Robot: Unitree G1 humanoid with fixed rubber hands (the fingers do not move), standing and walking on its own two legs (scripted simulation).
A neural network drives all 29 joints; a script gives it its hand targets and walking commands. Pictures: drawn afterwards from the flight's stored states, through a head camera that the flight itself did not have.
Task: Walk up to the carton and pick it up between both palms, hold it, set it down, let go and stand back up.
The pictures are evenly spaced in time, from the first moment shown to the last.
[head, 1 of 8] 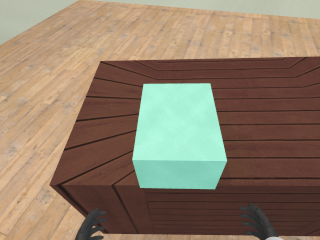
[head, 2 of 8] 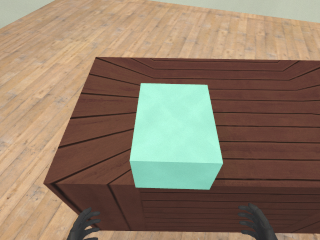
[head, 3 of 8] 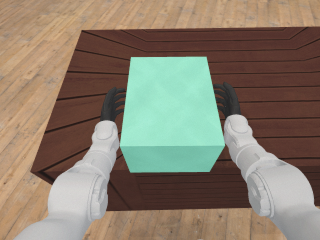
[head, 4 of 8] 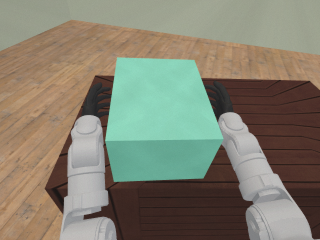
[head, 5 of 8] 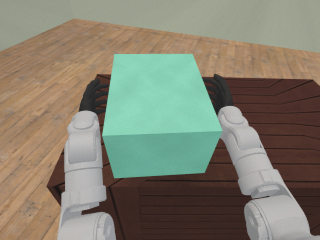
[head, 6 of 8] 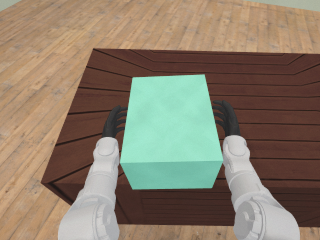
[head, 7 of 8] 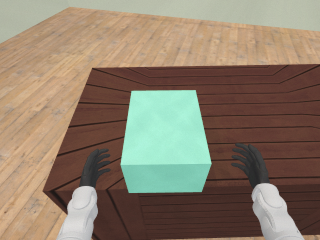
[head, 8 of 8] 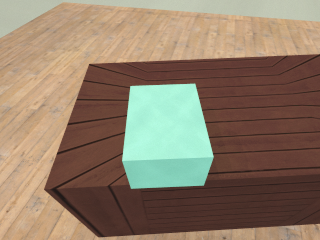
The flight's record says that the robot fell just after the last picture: no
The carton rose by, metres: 0.19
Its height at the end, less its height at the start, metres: +0.00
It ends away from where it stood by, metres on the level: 0.02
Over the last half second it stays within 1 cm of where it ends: yes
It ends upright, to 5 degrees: yes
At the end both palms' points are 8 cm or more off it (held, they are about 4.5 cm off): yes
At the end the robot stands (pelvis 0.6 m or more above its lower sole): yes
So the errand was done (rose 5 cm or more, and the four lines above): yes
